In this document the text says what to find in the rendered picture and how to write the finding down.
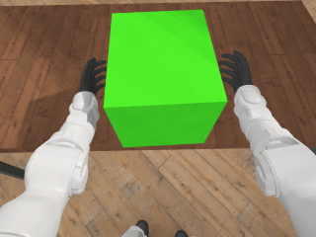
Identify robot right forearm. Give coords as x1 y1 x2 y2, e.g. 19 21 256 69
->
233 85 316 159

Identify robot right upper arm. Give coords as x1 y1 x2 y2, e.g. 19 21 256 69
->
254 144 316 237

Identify carton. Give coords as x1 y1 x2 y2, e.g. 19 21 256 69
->
104 9 228 148

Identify left robot shin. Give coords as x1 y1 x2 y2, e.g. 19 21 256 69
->
128 226 144 233

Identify robot right hand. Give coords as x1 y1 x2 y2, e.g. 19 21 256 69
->
218 50 253 94

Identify table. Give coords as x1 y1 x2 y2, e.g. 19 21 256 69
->
0 0 316 180

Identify robot left upper arm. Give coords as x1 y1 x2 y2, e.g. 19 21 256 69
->
0 144 89 237

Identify robot left hand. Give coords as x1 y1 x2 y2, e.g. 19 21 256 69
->
79 57 108 97

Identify robot left forearm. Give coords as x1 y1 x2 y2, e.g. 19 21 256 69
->
24 91 100 187

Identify left robot foot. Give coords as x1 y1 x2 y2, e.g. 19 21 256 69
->
135 219 149 237

